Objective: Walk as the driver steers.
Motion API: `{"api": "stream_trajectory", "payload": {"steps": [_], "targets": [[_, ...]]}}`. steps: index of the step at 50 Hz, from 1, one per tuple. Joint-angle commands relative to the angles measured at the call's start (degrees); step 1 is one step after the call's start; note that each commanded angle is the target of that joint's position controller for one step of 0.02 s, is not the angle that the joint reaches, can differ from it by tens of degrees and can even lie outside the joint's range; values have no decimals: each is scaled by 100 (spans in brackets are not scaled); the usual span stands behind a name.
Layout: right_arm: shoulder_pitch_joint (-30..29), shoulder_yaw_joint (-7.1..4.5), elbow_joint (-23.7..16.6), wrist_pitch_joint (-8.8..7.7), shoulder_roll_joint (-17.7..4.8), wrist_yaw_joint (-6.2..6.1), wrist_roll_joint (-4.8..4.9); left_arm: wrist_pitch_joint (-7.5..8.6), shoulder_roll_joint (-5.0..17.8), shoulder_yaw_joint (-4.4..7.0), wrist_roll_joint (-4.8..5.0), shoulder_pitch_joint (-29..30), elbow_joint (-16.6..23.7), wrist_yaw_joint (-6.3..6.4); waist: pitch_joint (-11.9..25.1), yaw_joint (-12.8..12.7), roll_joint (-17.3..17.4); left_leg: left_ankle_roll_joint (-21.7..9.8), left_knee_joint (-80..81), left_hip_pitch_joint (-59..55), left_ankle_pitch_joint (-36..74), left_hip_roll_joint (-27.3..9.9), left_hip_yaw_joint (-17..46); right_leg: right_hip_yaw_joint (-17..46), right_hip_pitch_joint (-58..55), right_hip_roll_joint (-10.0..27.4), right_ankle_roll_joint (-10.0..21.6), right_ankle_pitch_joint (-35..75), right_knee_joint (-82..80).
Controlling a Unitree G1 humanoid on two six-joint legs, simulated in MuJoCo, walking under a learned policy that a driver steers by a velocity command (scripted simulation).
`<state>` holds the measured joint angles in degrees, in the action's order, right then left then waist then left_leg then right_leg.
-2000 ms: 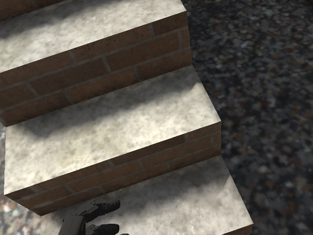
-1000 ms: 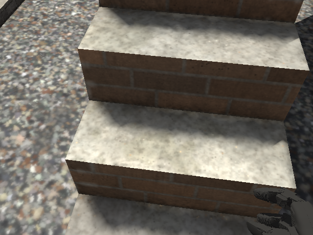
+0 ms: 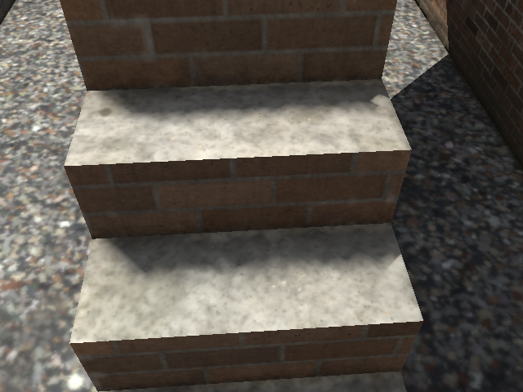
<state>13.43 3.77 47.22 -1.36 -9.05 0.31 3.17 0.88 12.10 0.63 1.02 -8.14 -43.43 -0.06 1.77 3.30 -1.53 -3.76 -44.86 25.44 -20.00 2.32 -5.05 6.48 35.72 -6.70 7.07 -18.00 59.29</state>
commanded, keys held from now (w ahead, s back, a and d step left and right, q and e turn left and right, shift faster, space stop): w+e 0.08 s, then w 0.92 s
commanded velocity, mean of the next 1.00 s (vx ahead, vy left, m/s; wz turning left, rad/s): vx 0.50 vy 0.00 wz -0.18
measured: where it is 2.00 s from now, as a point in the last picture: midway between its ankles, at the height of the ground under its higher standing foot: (231, 327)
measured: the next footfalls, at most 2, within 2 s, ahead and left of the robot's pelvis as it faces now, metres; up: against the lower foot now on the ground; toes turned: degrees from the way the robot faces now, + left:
right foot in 0.32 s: +0.11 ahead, -0.14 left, +0.00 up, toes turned -9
left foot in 0.82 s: +0.36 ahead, +0.14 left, +0.20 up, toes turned -5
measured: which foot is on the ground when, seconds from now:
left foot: down 0.00-0.34, up 0.36-0.80, down 0.82-1.00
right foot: up 0.00-0.30, down 0.32-0.86, up 0.88-1.00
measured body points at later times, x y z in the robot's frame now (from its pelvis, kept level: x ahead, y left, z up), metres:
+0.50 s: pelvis +0.08 -0.04 +0.04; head +0.05 -0.06 +0.48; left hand +0.13 +0.18 -0.09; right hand +0.21 -0.28 -0.08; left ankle +0.05 +0.07 -0.47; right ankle +0.07 -0.14 -0.70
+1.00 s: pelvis +0.23 +0.05 +0.17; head +0.22 +0.04 +0.62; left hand +0.35 +0.30 +0.06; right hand +0.29 -0.18 +0.01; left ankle +0.32 +0.14 -0.49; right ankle +0.13 -0.07 -0.37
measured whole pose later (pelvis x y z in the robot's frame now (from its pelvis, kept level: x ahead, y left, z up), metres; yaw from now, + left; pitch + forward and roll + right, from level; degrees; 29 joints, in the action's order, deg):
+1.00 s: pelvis +0.23 +0.05 +0.17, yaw -6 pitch -1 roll +0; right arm 12.3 1.1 55.6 1.2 -11.0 -0.1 -1.9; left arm 5.6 14.0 1.5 -1.8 -13.8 -48.1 -2.4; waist 1.1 -2.3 1.4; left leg -3.1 -61.7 36.6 -24.5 1.6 -2.6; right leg 4.5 32.8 -4.0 9.4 -7.0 94.7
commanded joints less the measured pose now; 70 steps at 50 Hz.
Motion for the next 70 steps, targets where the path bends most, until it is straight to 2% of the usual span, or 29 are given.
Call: {"api": "stream_trajectory", "payload": {"steps": [1,4,9,12,15,17,18,19,22,34,37,38,39,41,42,43,44,45,47,49,51,57,60,62,64,67,68,69,70], "targets": [[-915,-294,-528,-336,-743,-219,-193,119,515,96,-230,-1,853,-279,269,-795,888,-1319,3222,-1038,-3004,-3028,5235,74,2289,649,-400,649,3725],[180,-395,-243,-267,-820,-285,-371,-3,232,33,10,580,1081,-231,148,-341,-226,-1185,2119,-1422,-1066,-2097,2923,-29,2526,521,-589,505,4089],[436,-540,-218,-343,-798,-223,-212,69,-54,-102,41,237,1086,-224,-92,-411,500,-904,2544,-838,-818,-1698,1697,-404,1067,697,-543,577,1433],[517,-793,110,-357,-1449,-69,193,154,-149,-142,317,-481,819,-354,-236,-553,971,-1048,3512,239,-239,-1586,1011,-1307,-1809,461,-288,-359,-1293],[174,-710,453,-367,-845,39,46,188,69,1,114,-1416,54,-455,-476,-998,160,-1222,1713,-91,683,-1104,117,-918,-2866,625,-119,391,-3301],[37,-520,76,-320,3,97,-210,195,130,-66,340,-1695,-143,-373,0,-626,-1029,-793,-425,914,432,-360,-460,1249,-3711,2047,-321,206,-3637],[-312,-592,-230,-280,-303,125,-87,138,520,71,282,-1993,-127,-160,490,-799,-1717,-568,-2030,1647,303,-21,-240,3230,-4048,2556,-7,-1541,-5016],[-658,-588,-385,-276,-498,134,-71,143,707,148,34,-1546,-114,-29,150,-673,-660,-341,-3426,2293,562,-149,212,3307,-3533,2694,-139,-2803,-5105],[-1121,-226,-814,-382,185,77,-32,179,-62,-16,-447,-1203,-253,61,-428,-379,-193,27,-5925,2912,1393,-127,285,1515,-2341,2223,-49,-117,-4438],[-2104,-169,-1870,0,80,-363,425,461,-72,-163,-217,-2226,-1757,-78,-1083,-538,-525,-4,-10359,6170,-138,-40,739,424,-2776,2700,173,-516,-5170],[-2074,-120,-2036,154,-176,-326,302,508,-21,-225,-182,-1462,-1489,-98,-964,-120,-278,-150,-6532,3173,885,-564,0,-894,-950,2003,-8,695,-6223],[-1780,87,-2057,175,-1,-307,187,540,375,-87,58,-1295,-1371,-17,-523,111,-355,-364,-4135,802,375,-622,-401,-1271,-385,1765,6,2157,-6693],[-1056,51,-1683,193,-18,-293,251,363,875,67,369,-1965,-1654,84,136,217,-795,-450,-3997,-358,-1076,-81,-456,-1020,-1251,1981,222,5381,-6171],[180,-178,-1234,156,-505,-102,450,127,1696,316,447,-2423,-1967,348,419,828,-1616,-184,-2227,-251,-1747,355,-252,-1156,-3612,2295,186,10174,-4299],[-216,-229,-959,119,-547,-53,513,137,1020,217,332,-3005,-1839,393,903,33,-1221,-312,-1288,-1021,-1585,219,769,-1043,-3353,2113,97,9712,-3088],[449,-528,-548,26,-1113,23,308,28,499,161,237,-3378,-1770,212,1914,-70,693,-611,231,-2210,-2454,-1022,3467,-947,-2208,1529,-45,6402,-1394],[736,-776,-387,202,-2005,-81,-467,93,441,232,-166,-2441,-1575,9,2608,215,2335,-396,2354,-1861,-3757,-1287,5587,-364,-1632,531,24,1663,1107],[-441,-547,-461,340,-1358,-114,-589,288,-22,155,-410,-1077,-755,-163,1515,-121,1525,-114,2440,-382,-3663,-1353,5177,330,-750,322,-116,1042,3250],[-623,-310,248,350,-471,-60,-608,580,-534,-52,-362,-166,71,-291,462,-521,526,-222,1252,394,-2729,-1179,3651,279,289,368,180,1022,3756],[-341,-173,923,90,86,2,-648,666,-716,-253,-357,-241,154,-384,4,-746,687,-482,1119,882,-2414,-1074,3106,17,533,102,450,813,4917],[60,-168,1405,-19,219,115,-374,645,-732,-335,-290,-586,64,-341,-241,-801,436,-617,1433,593,-2029,-1238,3103,21,1311,-93,550,1061,5639],[287,-164,1478,-443,-5,170,-150,319,184,-182,6,-640,-243,-32,-443,-884,463,-817,2484,581,-1444,-1437,2244,-252,1675,257,-73,1353,4428],[-482,-286,1042,-440,-386,153,-132,273,166,-210,64,-1114,-609,-13,-243,-1266,569,-842,3132,1564,-581,-1229,1344,-806,-599,456,-70,1381,1963],[-35,-441,1329,-495,-675,66,273,207,-26,-218,251,-744,-717,-161,-409,-1117,810,-859,3478,1699,-343,-1075,960,-1454,-2073,335,22,467,-224],[-174,-268,1362,-478,-208,-93,100,52,-433,-238,255,-915,-853,-253,-761,-1314,1301,-1063,3504,899,-203,-1574,1269,-1299,-1965,865,361,537,-1159],[672,-275,1427,-365,-71,-98,29,223,-730,-324,94,-1451,-1386,-358,-368,-605,201,-1172,1284,-667,486,-903,742,-892,-2434,952,154,435,-3768],[419,-296,1231,-384,116,-63,-162,278,-449,-233,240,-2007,-1533,-314,-29,-630,-600,-938,-61,275,615,-535,391,203,-3364,1590,-102,289,-3875],[432,-359,1106,-432,208,14,-7,222,104,-85,411,-2768,-1689,-170,321,-676,-1811,-568,-1243,1857,342,58,-205,1852,-4867,2518,115,-153,-4693],[186,-505,1048,-411,-303,118,-5,182,204,15,211,-2600,-1734,-27,525,-748,-1697,-316,-3111,2332,599,-60,-225,3155,-4544,2894,226,-2177,-5377]]}}
Velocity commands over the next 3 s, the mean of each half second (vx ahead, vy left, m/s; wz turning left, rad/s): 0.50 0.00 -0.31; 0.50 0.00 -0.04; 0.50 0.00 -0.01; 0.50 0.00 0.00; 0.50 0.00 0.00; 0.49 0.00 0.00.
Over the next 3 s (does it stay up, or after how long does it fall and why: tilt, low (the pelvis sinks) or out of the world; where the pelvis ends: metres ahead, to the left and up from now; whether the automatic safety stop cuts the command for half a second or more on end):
stays up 0.76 0.02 0.48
